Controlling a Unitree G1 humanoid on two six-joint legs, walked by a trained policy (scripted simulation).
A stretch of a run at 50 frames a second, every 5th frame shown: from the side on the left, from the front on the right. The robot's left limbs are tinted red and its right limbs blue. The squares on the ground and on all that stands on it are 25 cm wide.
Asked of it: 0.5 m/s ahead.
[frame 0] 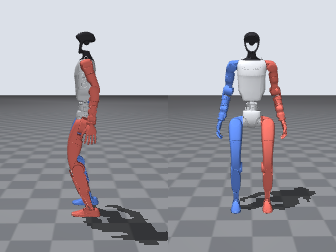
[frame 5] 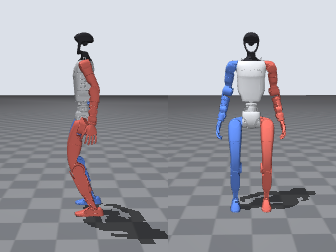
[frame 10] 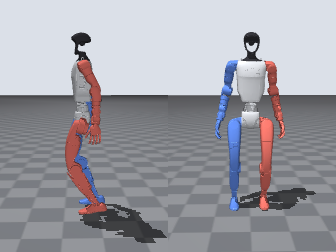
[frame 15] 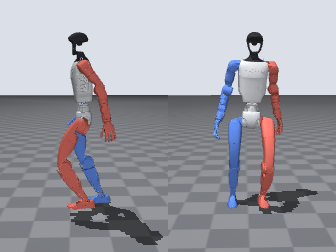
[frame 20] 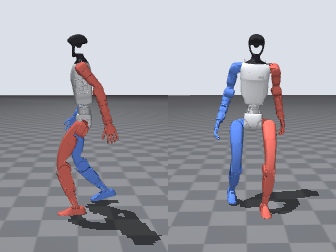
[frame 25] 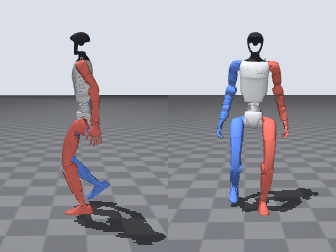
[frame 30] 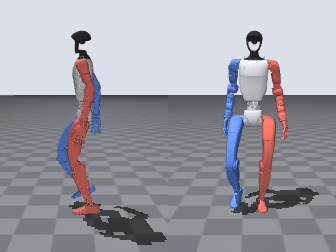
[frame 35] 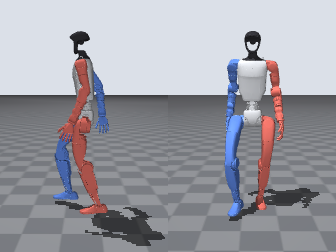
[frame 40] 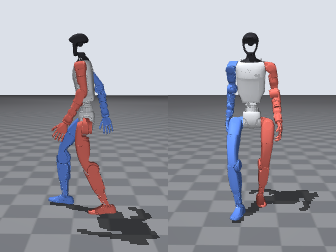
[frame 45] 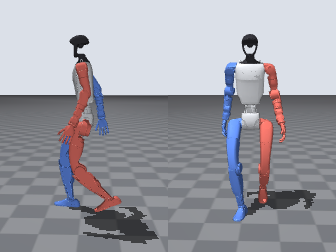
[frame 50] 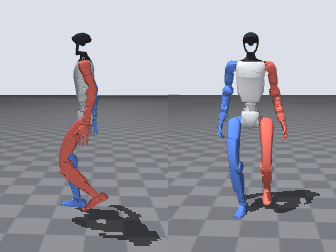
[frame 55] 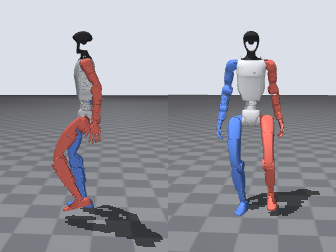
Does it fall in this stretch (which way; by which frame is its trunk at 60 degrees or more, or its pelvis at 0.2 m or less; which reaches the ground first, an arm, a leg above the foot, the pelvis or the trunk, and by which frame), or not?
no
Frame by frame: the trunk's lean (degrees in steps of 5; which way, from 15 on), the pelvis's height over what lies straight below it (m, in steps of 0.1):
0: 0, 0.8
5: 0, 0.8
10: 0, 0.8
15: 5, 0.8
20: 5, 0.7
25: 5, 0.8
30: 5, 0.8
35: 5, 0.8
40: 5, 0.8
45: 5, 0.8
50: 5, 0.8
55: 5, 0.8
